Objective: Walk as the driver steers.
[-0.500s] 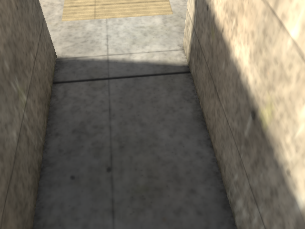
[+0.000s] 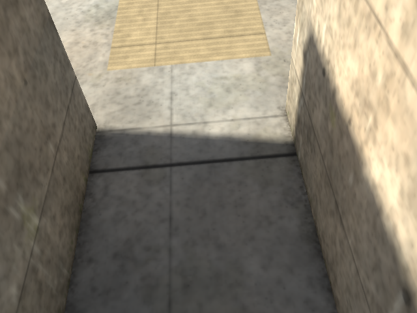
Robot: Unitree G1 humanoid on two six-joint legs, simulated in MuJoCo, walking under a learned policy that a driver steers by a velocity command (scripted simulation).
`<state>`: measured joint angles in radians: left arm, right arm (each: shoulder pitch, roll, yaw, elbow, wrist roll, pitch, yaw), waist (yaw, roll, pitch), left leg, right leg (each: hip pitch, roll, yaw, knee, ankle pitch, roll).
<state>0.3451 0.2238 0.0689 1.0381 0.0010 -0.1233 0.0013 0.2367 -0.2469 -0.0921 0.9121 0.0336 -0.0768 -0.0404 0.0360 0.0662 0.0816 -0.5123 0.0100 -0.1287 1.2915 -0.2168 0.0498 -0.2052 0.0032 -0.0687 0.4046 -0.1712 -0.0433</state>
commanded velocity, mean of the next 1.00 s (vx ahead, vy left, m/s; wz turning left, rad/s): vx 0.37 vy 0.00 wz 0.00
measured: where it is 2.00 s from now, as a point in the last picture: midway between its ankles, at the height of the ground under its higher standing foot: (199, 278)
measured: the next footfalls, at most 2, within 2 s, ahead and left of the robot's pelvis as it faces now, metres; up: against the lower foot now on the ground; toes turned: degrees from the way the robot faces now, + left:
left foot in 0.34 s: +0.41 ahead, +0.20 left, +0.00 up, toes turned +0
right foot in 0.84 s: +0.66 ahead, +0.02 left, +0.00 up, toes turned -1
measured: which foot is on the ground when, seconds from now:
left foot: up 0.00-0.32, down 0.34-0.84, up 0.86-1.00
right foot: down 0.00-0.34, up 0.36-0.82, down 0.84-1.00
